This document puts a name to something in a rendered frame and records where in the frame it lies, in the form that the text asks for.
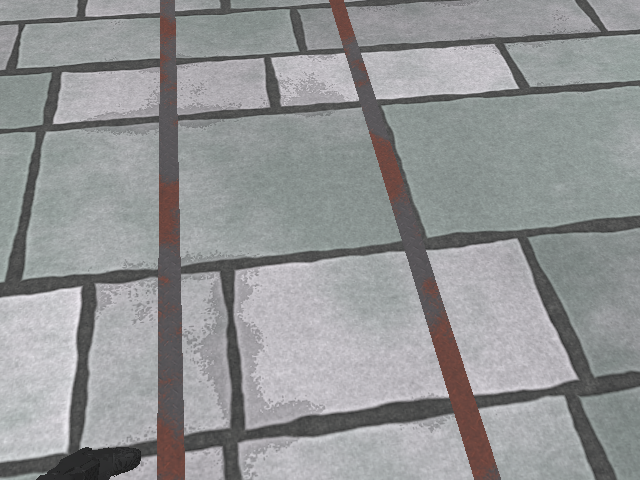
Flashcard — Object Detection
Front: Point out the left robot hand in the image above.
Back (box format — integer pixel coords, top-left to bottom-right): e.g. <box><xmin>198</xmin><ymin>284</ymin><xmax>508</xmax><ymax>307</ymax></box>
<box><xmin>36</xmin><ymin>447</ymin><xmax>141</xmax><ymax>480</ymax></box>

